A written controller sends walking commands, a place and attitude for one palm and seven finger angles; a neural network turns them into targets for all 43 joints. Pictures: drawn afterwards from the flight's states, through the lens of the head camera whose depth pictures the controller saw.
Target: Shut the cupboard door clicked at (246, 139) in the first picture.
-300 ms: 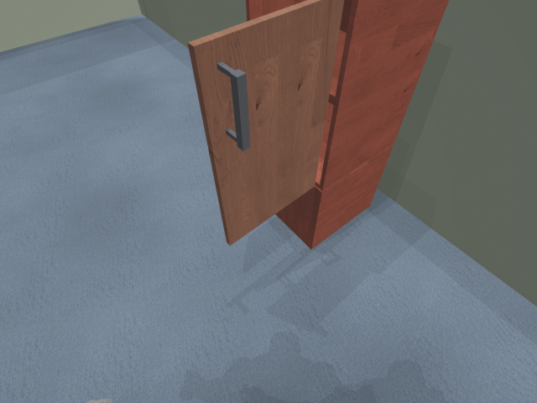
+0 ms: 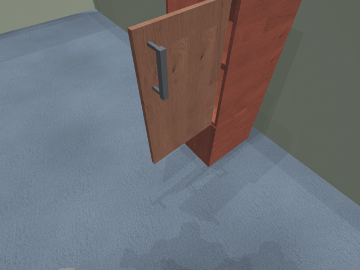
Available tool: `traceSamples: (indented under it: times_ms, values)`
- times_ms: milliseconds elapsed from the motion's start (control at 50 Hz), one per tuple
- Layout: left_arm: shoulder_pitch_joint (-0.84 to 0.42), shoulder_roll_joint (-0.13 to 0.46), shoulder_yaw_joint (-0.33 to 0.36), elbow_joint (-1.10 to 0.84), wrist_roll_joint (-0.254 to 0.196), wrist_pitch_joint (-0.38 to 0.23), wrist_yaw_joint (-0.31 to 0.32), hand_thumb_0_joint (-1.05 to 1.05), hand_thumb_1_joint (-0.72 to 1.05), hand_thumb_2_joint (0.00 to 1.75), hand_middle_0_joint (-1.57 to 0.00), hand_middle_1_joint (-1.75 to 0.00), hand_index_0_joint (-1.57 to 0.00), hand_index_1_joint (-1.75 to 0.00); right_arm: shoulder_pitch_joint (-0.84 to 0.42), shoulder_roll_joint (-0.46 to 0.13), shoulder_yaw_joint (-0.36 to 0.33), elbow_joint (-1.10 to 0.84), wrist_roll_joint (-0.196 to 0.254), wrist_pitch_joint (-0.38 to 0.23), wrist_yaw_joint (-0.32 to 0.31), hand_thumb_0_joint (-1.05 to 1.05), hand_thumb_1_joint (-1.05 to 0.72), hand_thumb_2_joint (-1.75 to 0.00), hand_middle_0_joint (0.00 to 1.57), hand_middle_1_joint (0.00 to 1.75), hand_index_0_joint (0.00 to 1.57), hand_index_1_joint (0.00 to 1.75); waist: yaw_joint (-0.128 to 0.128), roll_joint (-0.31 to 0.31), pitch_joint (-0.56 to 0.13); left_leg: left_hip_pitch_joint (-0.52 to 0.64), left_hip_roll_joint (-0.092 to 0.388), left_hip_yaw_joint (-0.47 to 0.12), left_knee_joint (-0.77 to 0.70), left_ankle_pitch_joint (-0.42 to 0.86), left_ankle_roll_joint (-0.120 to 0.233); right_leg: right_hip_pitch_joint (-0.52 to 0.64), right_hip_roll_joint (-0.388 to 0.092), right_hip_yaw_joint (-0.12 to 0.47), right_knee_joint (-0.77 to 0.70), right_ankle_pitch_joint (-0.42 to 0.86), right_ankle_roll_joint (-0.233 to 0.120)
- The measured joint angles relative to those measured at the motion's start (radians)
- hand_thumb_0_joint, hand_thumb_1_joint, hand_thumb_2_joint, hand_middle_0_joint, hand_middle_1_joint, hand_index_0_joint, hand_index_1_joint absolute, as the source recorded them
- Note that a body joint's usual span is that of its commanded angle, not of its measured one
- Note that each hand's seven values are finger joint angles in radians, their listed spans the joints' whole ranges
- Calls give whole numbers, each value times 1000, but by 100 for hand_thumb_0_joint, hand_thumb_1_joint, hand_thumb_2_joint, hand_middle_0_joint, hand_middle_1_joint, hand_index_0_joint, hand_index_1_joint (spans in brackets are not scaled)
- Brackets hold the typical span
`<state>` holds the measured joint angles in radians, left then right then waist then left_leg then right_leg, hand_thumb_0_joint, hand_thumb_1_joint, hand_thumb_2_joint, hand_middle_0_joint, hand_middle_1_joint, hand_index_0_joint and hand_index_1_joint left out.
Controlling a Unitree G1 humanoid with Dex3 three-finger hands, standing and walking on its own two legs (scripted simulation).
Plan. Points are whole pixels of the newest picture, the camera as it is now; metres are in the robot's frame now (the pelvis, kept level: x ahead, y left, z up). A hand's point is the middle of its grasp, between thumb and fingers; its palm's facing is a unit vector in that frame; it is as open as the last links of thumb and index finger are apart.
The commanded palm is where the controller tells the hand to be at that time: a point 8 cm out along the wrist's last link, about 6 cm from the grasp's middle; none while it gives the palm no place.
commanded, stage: look at it before walking up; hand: left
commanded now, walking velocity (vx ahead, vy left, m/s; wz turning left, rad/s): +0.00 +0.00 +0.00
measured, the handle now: (158, 72) +0.59 +0.09 +0.12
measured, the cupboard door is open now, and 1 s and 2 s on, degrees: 92 92 92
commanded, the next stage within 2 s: walk to a spot facing it in 0.54 s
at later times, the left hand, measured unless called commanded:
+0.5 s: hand out of the picture +0.08 +0.25 -0.16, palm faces -0.02 -0.94 -0.35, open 7.4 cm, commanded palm none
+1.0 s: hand out of the picture +0.07 +0.20 -0.18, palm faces -0.12 -0.95 -0.28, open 7.4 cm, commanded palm none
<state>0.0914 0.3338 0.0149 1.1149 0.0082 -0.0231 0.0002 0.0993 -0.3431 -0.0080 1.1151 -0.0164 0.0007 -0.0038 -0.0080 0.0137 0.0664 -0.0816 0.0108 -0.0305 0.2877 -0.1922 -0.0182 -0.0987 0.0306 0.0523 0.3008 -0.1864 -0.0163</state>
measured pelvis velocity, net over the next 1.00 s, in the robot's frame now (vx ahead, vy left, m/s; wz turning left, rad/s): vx -0.02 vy -0.01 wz -0.14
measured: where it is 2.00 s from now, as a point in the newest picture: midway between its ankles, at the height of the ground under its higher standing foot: outside the picture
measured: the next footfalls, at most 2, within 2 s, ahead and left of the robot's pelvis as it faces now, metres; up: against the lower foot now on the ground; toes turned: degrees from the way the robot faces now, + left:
left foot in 1.56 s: +0.06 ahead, +0.11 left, +0.00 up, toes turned -29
right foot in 1.86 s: -0.08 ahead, -0.16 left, +0.00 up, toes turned -38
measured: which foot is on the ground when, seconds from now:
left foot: down 0.00-1.00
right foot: down 0.00-1.00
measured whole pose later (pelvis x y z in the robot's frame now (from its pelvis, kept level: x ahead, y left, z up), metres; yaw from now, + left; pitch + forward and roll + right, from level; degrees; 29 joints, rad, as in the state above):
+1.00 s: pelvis -0.02 -0.01 -0.02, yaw -8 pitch -1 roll +2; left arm 0.15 0.26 0.05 1.01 0.01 0.06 -0.01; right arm 0.15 -0.23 -0.03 1.01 -0.03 0.04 -0.03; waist 0.02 -0.02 0.12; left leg -0.17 0.04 0.11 0.49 -0.30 -0.03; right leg -0.33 0.05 0.08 0.72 -0.39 -0.01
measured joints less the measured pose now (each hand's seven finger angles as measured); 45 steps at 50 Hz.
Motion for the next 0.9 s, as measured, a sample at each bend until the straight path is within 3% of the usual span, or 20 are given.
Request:
traceSamples:
  times_ms: [680,900]
  values:
    - [0,3,0,0,1,0,-1,0,90,89,-20,-30,-20,-30,-4,1,1,2,1,-2,-1,1,-90,-90,20,30,21,30,1,-3,3,1,-2,-1,-7,8,1,0,-2,-1,-4,6,1]
    - [48,-45,20,-59,4,61,2,0,91,89,-20,-30,-20,-30,16,71,-16,-74,-5,30,-22,1,-90,-90,20,30,20,30,14,-16,20,-72,22,82,140,-72,-4,-117,32,77,169,-51,0]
